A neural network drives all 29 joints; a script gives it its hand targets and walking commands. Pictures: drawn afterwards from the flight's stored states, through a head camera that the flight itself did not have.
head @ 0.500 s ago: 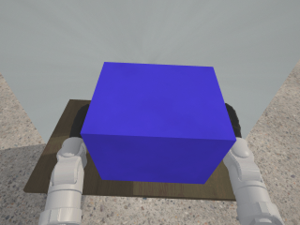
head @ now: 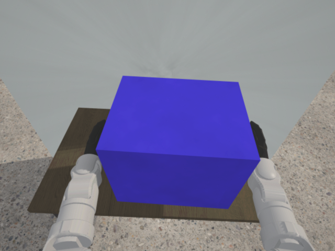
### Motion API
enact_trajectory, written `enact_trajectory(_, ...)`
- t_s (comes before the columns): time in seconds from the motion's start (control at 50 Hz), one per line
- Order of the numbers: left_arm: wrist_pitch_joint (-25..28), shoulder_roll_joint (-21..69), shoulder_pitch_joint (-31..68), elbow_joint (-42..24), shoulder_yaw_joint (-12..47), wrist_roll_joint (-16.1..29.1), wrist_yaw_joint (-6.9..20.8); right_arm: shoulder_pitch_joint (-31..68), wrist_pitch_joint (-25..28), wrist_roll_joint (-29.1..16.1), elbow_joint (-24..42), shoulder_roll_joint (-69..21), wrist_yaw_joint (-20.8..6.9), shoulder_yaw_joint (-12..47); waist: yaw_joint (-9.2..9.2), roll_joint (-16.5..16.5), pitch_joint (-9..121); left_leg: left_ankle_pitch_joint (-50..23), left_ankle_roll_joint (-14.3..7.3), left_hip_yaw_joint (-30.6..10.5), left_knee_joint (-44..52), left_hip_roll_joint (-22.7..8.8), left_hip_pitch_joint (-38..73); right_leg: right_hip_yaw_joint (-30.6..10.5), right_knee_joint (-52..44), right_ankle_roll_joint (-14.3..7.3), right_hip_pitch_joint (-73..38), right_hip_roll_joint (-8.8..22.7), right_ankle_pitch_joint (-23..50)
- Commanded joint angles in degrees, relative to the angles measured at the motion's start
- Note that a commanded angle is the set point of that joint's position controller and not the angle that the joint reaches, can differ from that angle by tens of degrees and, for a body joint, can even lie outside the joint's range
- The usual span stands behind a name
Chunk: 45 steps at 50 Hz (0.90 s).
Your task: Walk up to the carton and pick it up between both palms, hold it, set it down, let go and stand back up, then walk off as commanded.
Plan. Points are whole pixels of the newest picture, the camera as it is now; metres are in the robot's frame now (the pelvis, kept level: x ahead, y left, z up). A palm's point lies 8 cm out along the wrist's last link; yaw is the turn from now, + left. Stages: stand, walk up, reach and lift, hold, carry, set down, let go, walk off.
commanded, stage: set down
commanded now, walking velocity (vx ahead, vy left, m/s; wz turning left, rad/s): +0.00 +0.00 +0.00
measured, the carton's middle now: (176, 143) +0.40 -0.03 +0.04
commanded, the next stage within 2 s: none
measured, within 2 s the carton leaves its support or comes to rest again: rests again in 1.82 s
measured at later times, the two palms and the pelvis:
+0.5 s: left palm (105, 153) +0.38 +0.17 +0.02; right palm (255, 157) +0.35 -0.23 +0.04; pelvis +0.01 +0.00 +0.00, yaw -1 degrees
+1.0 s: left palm (109, 157) +0.39 +0.16 -0.02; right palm (251, 163) +0.35 -0.24 +0.00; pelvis +0.01 +0.00 -0.01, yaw -1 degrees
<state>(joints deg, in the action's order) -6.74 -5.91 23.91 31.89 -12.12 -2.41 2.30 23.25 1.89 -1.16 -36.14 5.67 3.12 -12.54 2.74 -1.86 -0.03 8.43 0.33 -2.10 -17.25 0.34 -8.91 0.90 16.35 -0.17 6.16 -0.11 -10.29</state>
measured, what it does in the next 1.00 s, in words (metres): stands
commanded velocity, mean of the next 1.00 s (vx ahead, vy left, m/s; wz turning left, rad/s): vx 0.00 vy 0.00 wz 0.00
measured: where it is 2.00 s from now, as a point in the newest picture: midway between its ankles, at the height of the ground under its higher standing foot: outside the picture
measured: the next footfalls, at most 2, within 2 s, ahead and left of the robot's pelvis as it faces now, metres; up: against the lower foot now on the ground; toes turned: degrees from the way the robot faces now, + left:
none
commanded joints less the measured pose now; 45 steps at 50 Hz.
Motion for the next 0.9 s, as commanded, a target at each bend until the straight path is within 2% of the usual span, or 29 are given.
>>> enact_trajectory(0.0,9.4,29.0,47.2,-16.6,24.3,3.1,4.2,44.3,7.9,0.5,18.0,-24.2,-10.0,22.7,-0.31,2.6,36.5,-20.4,3.2,3.8,-1.8,0.9,13.0,2.6,1.7,2.0,-6.5,-1.9,23.3)
enact_trajectory(0.02,10.1,28.8,46.1,-14.0,23.4,2.5,4.0,41.8,8.0,1.3,14.0,-24.0,-10.4,22.1,-0.55,3.0,34.3,-19.8,3.2,3.7,-1.8,0.9,12.6,2.8,1.1,1.8,-5.1,-1.7,21.2)
enact_trajectory(0.08,12.2,27.3,45.9,-10.6,21.5,1.8,3.9,40.4,8.9,2.3,11.0,-24.1,-10.8,21.5,-0.99,1.4,34.6,-19.3,2.7,4.0,-1.5,0.7,10.9,2.5,1.8,2.2,-6.4,-1.4,23.6)
enact_trajectory(0.12,13.0,25.6,45.9,-5.8,19.0,0.6,4.2,40.6,9.0,3.1,8.0,-24.2,-10.6,20.6,-1.35,0.9,30.6,-14.6,1.8,4.4,-0.4,1.2,7.2,1.6,1.5,2.4,-7.5,-0.8,22.4)
enact_trajectory(0.14,13.8,27.0,46.8,-6.7,20.1,1.3,4.0,41.2,10.0,3.2,9.3,-24.3,-10.7,20.2,-0.42,1.6,34.9,-16.9,2.3,4.1,-0.9,0.9,8.4,2.2,2.1,2.2,-7.1,-1.0,24.7)
enact_trajectory(0.16,14.2,26.1,46.4,-3.9,19.0,0.4,4.2,40.0,9.9,4.0,5.9,-23.7,-10.7,19.3,-0.44,0.9,32.0,-15.3,2.1,4.3,-0.8,0.8,8.5,2.0,1.4,2.2,-6.4,-0.9,22.6)
enact_trajectory(0.18,15.6,26.4,48.0,-5.0,19.3,1.2,4.2,40.2,10.3,4.1,5.7,-25.0,-10.9,19.0,-0.96,1.8,33.6,-16.2,2.2,4.5,-1.0,0.7,8.6,2.4,1.7,2.2,-6.0,-1.1,22.2)
enact_trajectory(0.2,16.1,26.8,47.2,-4.2,19.4,1.0,4.1,40.2,10.8,4.3,6.6,-24.4,-10.7,19.4,-0.98,1.0,35.6,-17.8,2.0,4.4,-1.4,0.6,8.6,2.2,2.3,2.2,-6.7,-1.0,25.0)
enact_trajectory(0.22,17.0,26.9,48.2,-4.4,19.9,1.2,4.0,41.3,11.5,3.9,6.4,-24.5,-10.7,19.3,-0.76,2.2,36.9,-19.6,2.6,4.4,-1.9,0.6,9.4,2.3,2.3,2.1,-6.2,-1.1,26.0)
enact_trajectory(0.26,18.4,25.9,47.0,-0.4,18.2,0.6,4.1,39.7,11.9,5.1,3.9,-24.4,-10.7,18.8,-0.89,1.6,37.0,-19.2,2.3,4.5,-2.1,0.5,8.0,1.7,3.0,2.3,-7.1,-0.7,28.3)
enact_trajectory(0.28,18.6,25.6,48.3,0.4,17.5,0.1,4.4,39.5,11.8,5.3,2.2,-24.9,-10.6,18.4,-0.62,1.7,34.5,-17.9,2.4,4.5,-1.6,0.6,7.0,1.9,2.8,2.5,-7.4,-0.7,27.2)
enact_trajectory(0.3,19.5,25.9,49.3,0.9,18.2,0.7,4.5,42.3,12.7,5.4,4.3,-24.9,-10.6,18.4,-0.86,1.4,36.6,-18.2,2.3,4.5,-1.7,0.6,6.9,2.0,3.0,2.4,-7.3,-0.6,27.7)
enact_trajectory(0.32,20.2,25.4,49.2,2.5,17.5,0.6,4.6,41.0,12.7,5.9,2.1,-24.9,-10.3,17.9,-0.46,1.2,36.4,-17.8,2.1,4.4,-1.9,0.7,6.6,1.7,2.9,2.9,-6.9,-0.1,28.9)
enact_trajectory(0.34,21.1,26.5,49.5,1.6,18.2,1.0,4.4,41.6,13.6,5.9,3.4,-25.8,-10.4,18.2,-0.35,0.9,38.6,-19.9,2.4,4.2,-2.3,0.4,6.6,1.9,3.6,2.8,-7.6,-0.4,31.5)
enact_trajectory(0.38,23.1,25.8,51.2,4.4,18.9,1.3,4.6,41.8,14.3,6.4,0.9,-26.2,-10.2,17.4,0.29,1.5,39.2,-18.4,2.3,4.5,-2.4,0.6,4.9,1.5,3.7,2.7,-7.1,0.1,31.0)
enact_trajectory(0.4,23.9,27.1,51.5,2.9,19.7,2.1,4.2,41.5,15.1,6.3,2.1,-26.7,-10.3,17.7,0.67,1.5,41.6,-21.2,2.5,4.0,-3.4,0.5,5.7,1.8,4.4,2.8,-7.0,-0.2,33.6)
enact_trajectory(0.44,25.7,27.0,51.4,4.9,19.8,1.4,4.1,40.0,15.7,6.3,-1.4,-27.2,-10.2,17.5,0.53,3.5,41.6,-22.5,3.1,4.1,-4.4,0.4,6.0,1.7,4.5,2.5,-5.7,0.0,32.9)
enact_trajectory(0.46,26.3,26.9,51.4,6.7,19.4,1.5,4.2,40.5,15.8,7.1,-1.2,-27.2,-10.2,17.5,0.16,1.9,41.8,-22.3,3.1,4.1,-4.5,0.1,5.9,1.7,4.7,2.8,-5.9,-0.1,33.4)
enact_trajectory(0.5,27.6,27.2,52.2,8.8,19.8,2.2,4.6,41.9,16.5,7.0,-0.7,-28.8,-9.8,18.1,0.35,1.6,42.8,-20.8,2.6,4.3,-4.7,0.3,3.7,1.2,5.1,3.0,-6.6,0.6,35.7)
enact_trajectory(0.54,28.9,27.7,52.6,9.7,20.6,2.0,4.3,41.4,17.0,6.7,-3.3,-28.6,-9.9,18.6,0.61,2.7,42.8,-24.3,3.2,3.5,-5.7,0.0,4.5,1.0,5.8,3.0,-5.9,0.3,37.3)
enact_trajectory(0.6,30.7,28.4,53.7,11.1,21.7,3.0,4.0,41.8,18.0,7.6,-4.3,-28.2,-9.9,17.5,1.90,3.2,44.3,-25.9,3.9,2.8,-7.0,-0.5,4.9,1.6,5.8,2.4,-3.0,-0.3,35.7)
enact_trajectory(0.62,31.3,28.3,53.7,12.4,21.3,2.7,4.3,41.7,18.3,7.5,-5.3,-27.8,-10.0,16.6,1.62,3.4,44.0,-25.6,3.9,3.0,-7.4,-0.4,4.7,1.6,6.0,2.3,-2.2,-0.3,34.3)
enact_trajectory(0.64,31.9,29.4,53.4,12.0,22.4,3.5,4.2,41.6,18.8,7.4,-4.5,-28.9,-9.8,18.0,2.17,3.3,46.1,-28.2,4.2,2.9,-8.1,-0.5,5.2,1.7,6.4,2.6,-2.1,-0.4,37.8)
enact_trajectory(0.7,33.2,28.8,54.5,14.9,22.5,3.7,4.2,41.9,19.2,7.5,-7.6,-28.3,-10.2,17.3,2.25,4.5,46.6,-29.7,4.5,2.4,-9.2,-0.8,5.9,1.5,6.7,2.2,-0.3,-0.4,36.9)
enact_trajectory(0.72,33.3,28.0,53.4,15.8,21.5,3.1,4.3,41.2,19.5,7.5,-8.6,-27.9,-10.3,17.1,1.58,4.7,45.9,-29.9,4.7,2.7,-9.2,-0.8,5.1,1.5,6.6,2.2,-0.6,-0.5,36.6)
enact_trajectory(0.76,33.9,28.5,55.6,17.5,22.0,3.8,4.3,42.8,19.6,7.7,-8.9,-27.5,-10.5,15.9,2.51,5.3,45.6,-27.6,4.6,2.7,-9.6,-0.9,4.8,2.1,6.6,1.8,1.5,-0.6,33.2)
enact_trajectory(0.8,35.1,29.8,56.0,16.9,23.3,4.3,3.9,43.0,20.6,7.7,-9.3,-28.9,-10.7,16.6,2.54,6.3,48.6,-30.2,5.1,2.4,-10.6,-1.3,5.9,2.1,6.9,1.8,3.2,-0.8,34.0)
enact_trajectory(0.82,35.5,28.9,56.6,18.5,22.8,4.9,3.9,43.6,20.5,7.6,-9.0,-28.1,-10.9,16.3,2.52,5.8,47.9,-27.6,4.7,2.4,-10.5,-1.2,4.5,2.0,6.8,1.5,4.1,-0.8,32.1)
enact_trajectory(0.88,36.9,28.4,55.5,21.2,21.4,4.6,4.0,44.2,20.8,7.7,-8.8,-28.5,-11.4,17.2,1.56,4.2,49.0,-27.3,4.0,2.3,-10.7,-1.1,1.6,1.8,8.0,1.8,2.6,-0.4,34.5)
